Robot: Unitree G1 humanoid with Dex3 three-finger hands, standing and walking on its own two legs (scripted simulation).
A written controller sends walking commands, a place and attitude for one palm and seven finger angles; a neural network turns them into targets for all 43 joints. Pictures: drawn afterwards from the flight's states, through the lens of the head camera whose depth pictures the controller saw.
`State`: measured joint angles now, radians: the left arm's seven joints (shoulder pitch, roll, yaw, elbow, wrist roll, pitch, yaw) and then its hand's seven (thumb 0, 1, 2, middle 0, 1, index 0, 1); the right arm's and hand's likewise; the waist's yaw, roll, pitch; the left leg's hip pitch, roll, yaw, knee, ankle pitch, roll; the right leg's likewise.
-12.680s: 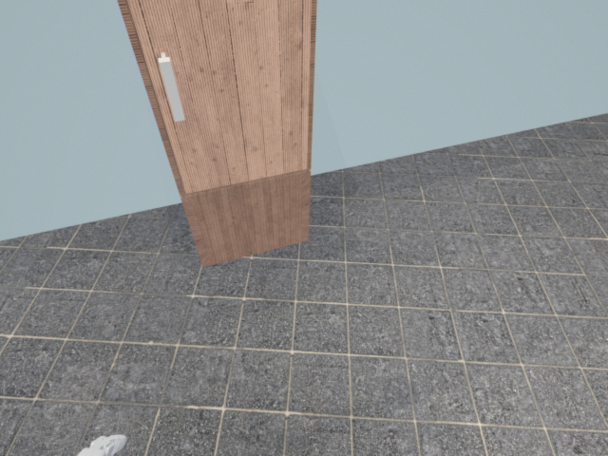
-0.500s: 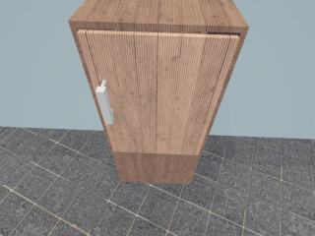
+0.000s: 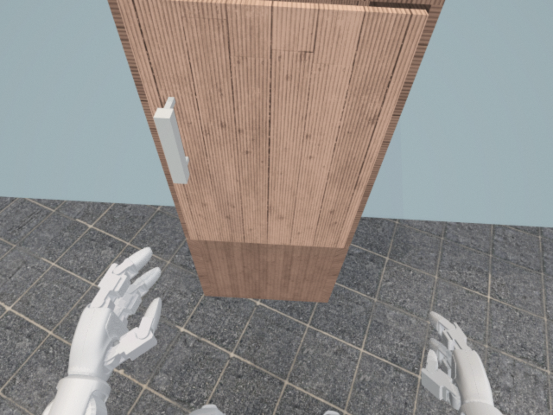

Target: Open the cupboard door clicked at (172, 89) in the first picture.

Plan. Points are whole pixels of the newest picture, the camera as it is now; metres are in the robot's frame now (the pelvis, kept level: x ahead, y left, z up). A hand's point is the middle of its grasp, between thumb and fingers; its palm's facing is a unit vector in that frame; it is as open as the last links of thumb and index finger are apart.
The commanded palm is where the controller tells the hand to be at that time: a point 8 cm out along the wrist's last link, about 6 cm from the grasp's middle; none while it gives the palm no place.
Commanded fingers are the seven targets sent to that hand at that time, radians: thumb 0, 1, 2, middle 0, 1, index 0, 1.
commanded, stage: raise the hand with hooked fingers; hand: left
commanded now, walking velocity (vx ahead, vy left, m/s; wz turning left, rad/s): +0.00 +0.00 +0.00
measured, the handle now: (176, 141) +0.55 +0.21 +0.07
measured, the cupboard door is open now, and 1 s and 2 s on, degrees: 0 0 0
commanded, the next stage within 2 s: move the hooked fingers beside the handle in 1.76 s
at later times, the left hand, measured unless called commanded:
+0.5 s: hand (100, 322) +0.23 +0.25 +0.03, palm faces +0.03 -1.00 -0.02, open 11.1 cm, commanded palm +0.20 +0.30 +0.04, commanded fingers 0.00 -0.10 0.47 -0.27 -0.94 -0.27 -0.94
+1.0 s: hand (59, 286) +0.26 +0.30 +0.06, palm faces +0.04 -1.00 -0.06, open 13.7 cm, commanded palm +0.24 +0.34 +0.07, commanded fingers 0.00 -0.50 0.30 -0.30 -1.20 -0.30 -1.20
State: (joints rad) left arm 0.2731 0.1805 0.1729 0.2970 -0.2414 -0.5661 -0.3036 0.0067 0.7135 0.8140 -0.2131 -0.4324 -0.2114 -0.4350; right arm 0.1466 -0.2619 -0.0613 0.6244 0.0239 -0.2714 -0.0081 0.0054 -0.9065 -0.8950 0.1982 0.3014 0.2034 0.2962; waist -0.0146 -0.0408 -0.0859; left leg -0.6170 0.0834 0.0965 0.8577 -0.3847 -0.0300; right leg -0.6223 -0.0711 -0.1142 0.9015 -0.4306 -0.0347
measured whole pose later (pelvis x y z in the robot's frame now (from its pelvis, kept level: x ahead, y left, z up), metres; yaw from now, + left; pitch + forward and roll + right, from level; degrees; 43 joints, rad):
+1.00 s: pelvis +0.00 +0.04 +0.00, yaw +1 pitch +8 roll -2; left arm 0.08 0.37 0.35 0.27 -0.33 -0.25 -0.43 0.00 -0.43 0.33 -0.30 -1.16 -0.30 -1.16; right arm 0.25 -0.26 0.05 0.55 0.04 -0.23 -0.07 0.01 -0.90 -0.89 0.20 0.30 0.21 0.30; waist 0.01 0.02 -0.08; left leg -0.64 0.07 0.06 0.90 -0.41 0.02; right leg -0.58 -0.07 -0.14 0.84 -0.40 0.01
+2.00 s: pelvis +0.00 +0.02 +0.01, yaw +1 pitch +7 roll -1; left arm -0.13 0.41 0.42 0.52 -0.34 -0.28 -0.53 -0.01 -0.50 0.30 -0.30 -1.20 -0.30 -1.20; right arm 0.27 -0.28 0.05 0.59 0.05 -0.21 -0.10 0.01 -0.90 -0.89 0.20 0.30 0.21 0.30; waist 0.00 0.02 -0.04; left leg -0.57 0.08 0.06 0.81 -0.36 0.00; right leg -0.53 -0.06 -0.14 0.78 -0.37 -0.01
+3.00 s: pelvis +0.00 +0.03 +0.00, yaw -1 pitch +15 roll -2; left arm -0.68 0.57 0.45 1.06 -0.19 -0.35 -0.48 -0.01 -0.50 0.30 -0.30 -1.20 -0.30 -1.20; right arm 0.34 -0.29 0.04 0.62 0.03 -0.03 -0.07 0.00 -0.90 -0.89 0.20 0.30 0.21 0.30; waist -0.10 0.00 -0.06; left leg -0.77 0.10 0.07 0.91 -0.40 0.01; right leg -0.72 -0.04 -0.12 0.86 -0.38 -0.01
